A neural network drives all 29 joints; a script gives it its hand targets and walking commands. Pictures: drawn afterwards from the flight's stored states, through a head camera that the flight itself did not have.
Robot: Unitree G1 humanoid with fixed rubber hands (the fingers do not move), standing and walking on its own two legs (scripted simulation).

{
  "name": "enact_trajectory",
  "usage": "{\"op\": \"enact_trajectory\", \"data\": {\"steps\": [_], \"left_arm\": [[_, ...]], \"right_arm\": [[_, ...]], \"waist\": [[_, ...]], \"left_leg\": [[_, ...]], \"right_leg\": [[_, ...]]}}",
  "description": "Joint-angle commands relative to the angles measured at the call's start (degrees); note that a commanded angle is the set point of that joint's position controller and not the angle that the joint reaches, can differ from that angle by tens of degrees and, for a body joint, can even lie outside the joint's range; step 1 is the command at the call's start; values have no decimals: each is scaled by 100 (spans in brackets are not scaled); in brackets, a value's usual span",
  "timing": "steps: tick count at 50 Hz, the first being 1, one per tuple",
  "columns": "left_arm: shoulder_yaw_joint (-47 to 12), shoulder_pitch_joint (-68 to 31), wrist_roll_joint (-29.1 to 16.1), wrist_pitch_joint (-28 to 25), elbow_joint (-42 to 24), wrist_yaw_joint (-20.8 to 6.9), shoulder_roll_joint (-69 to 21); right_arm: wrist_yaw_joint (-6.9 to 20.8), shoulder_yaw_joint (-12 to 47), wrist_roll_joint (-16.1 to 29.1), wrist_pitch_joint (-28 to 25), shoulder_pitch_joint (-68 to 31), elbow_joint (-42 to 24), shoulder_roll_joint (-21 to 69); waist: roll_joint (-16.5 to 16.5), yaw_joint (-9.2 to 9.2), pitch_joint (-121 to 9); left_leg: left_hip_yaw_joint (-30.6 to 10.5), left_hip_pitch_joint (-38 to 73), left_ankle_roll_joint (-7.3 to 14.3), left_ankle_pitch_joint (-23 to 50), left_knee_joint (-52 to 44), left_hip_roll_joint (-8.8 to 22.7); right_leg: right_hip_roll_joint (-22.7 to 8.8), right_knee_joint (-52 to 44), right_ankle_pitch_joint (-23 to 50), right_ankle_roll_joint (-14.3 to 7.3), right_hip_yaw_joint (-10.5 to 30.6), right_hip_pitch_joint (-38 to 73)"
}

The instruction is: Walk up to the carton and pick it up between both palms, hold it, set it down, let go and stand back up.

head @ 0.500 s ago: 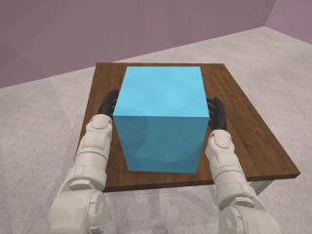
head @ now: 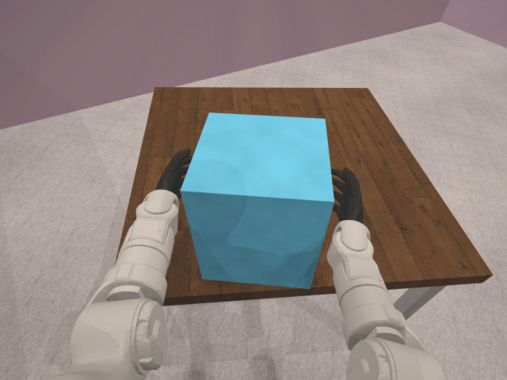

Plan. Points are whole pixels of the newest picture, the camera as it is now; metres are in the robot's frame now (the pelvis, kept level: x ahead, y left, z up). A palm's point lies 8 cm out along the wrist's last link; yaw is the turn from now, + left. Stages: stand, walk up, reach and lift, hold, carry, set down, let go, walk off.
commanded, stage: set down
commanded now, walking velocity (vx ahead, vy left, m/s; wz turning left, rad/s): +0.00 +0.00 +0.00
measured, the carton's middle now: (260, 202) +0.43 -0.04 +0.03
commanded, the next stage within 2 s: none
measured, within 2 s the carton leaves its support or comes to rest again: rests again in 0.46 s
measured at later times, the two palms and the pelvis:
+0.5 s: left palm (172, 202) +0.42 +0.12 +0.06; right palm (346, 229) +0.35 -0.17 +0.05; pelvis -0.01 -0.01 +0.00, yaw +0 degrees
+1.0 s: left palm (172, 205) +0.42 +0.12 +0.05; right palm (344, 233) +0.35 -0.17 +0.04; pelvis -0.01 -0.01 +0.00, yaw +0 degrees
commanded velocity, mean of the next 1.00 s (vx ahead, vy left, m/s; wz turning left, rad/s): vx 0.00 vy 0.00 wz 0.00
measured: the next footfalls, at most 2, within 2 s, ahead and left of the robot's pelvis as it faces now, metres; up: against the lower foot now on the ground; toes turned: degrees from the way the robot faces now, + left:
none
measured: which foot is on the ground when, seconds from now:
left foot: down 0.00-1.00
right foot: down 0.00-1.00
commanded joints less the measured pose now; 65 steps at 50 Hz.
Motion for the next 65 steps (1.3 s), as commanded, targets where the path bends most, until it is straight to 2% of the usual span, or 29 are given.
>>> {"op": "enact_trajectory", "data": {"steps": [1,9,18,28,36,42,53,65], "left_arm": [[-1232,-4036,-194,-701,-849,-990,-3304],[-816,-4107,-16,-917,-407,-1016,-3124],[-601,-4005,113,-1195,-119,-989,-3014],[-746,-3837,139,-1593,231,-924,-3125],[-548,-3579,360,-1638,630,-950,-3086],[-422,-3494,496,-1628,691,-918,-3073],[-13,-3310,853,-1543,735,-890,-2955],[335,-2995,1138,-1428,577,-919,-2800]], "right_arm": [[929,1950,-324,-435,-4000,-681,2780],[978,1614,-566,-508,-4059,-476,2815],[996,1502,-858,-649,-3912,-380,2988],[961,1462,-1122,-1039,-3768,-74,3128],[928,1274,-1205,-1189,-3662,245,3050],[934,1081,-1263,-1259,-3603,385,2974],[950,632,-1586,-1207,-3337,469,2927],[929,421,-1768,-1201,-2949,549,2911]], "waist": [[577,-119,-3664],[650,38,-3451],[481,127,-3546],[556,87,-3907],[617,137,-3460],[694,165,-3266],[642,213,-2965],[580,247,-2641]], "left_leg": [[106,282,-781,3343,34,223],[169,-31,-713,2767,-108,229],[213,-427,-576,2435,-188,227],[125,-581,-637,2863,20,277],[101,-668,-642,2773,45,270],[91,-556,-671,2731,52,296],[132,-811,-558,1895,-139,304],[174,-900,-512,1825,-158,281]], "right_leg": [[85,553,2364,35,41,1904],[57,560,1986,17,29,1865],[1,662,2148,60,92,2073],[-10,767,2473,9,107,1942],[-8,710,2273,-17,83,1764],[31,630,1909,-41,30,1485],[16,548,1302,-15,-25,1315],[18,572,1330,49,-67,1342]]}}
